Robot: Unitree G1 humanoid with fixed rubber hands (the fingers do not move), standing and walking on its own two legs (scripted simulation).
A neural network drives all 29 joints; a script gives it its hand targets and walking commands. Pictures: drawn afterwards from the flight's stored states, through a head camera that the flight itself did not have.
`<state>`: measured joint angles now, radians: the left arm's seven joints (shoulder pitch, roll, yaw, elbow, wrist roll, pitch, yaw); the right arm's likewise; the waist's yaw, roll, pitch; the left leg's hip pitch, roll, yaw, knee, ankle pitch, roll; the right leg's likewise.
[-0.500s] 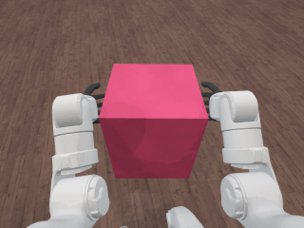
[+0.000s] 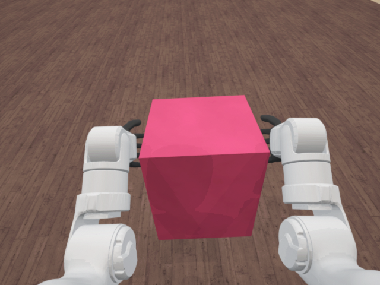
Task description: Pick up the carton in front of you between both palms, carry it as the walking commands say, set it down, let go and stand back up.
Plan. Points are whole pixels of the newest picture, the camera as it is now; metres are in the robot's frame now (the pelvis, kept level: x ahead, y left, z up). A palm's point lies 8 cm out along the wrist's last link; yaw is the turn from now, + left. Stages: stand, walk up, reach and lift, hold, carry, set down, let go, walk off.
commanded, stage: carry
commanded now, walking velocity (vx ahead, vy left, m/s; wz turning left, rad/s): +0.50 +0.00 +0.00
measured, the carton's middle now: (201, 167) +0.38 +0.00 +0.06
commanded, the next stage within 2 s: none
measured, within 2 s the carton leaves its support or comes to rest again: neither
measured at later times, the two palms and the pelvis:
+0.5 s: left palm (135, 105) +0.59 +0.19 +0.08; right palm (240, 103) +0.58 -0.11 +0.09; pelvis +0.30 +0.05 +0.01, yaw -2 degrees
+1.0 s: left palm (155, 56) +0.86 +0.16 +0.11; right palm (237, 54) +0.87 -0.13 +0.10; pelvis +0.61 +0.01 +0.01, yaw +0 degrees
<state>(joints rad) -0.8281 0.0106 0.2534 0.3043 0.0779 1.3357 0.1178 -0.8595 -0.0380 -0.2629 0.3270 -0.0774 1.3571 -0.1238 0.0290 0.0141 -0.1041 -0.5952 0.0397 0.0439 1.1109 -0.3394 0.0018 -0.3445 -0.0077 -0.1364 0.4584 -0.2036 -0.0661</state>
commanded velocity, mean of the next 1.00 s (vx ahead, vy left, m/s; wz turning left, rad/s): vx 0.50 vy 0.00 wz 0.00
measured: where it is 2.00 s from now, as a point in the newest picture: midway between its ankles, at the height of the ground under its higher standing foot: (195, 145)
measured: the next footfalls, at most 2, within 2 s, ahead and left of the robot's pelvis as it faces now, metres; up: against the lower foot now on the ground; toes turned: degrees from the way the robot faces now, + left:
left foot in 0.24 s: +0.30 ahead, +0.14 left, +0.00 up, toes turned +8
right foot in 0.66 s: +0.59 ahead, -0.08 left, +0.00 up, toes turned -11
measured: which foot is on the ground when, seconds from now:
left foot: up 0.00-0.22, down 0.24-0.70, up 0.72-1.00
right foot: down 0.00-0.24, up 0.26-0.64, down 0.66-1.00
